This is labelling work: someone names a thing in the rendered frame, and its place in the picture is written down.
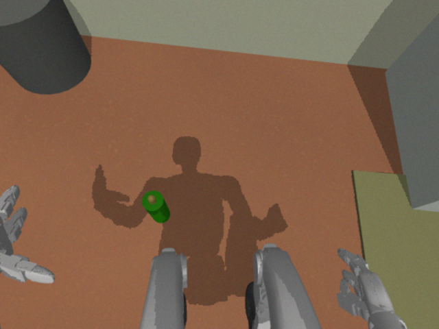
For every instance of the right robot arm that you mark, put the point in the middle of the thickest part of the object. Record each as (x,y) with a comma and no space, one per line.
(385,320)

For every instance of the left robot hand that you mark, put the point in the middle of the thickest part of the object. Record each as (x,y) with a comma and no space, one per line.
(17,267)

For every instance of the right robot hand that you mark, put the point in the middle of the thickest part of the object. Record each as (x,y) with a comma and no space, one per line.
(371,296)

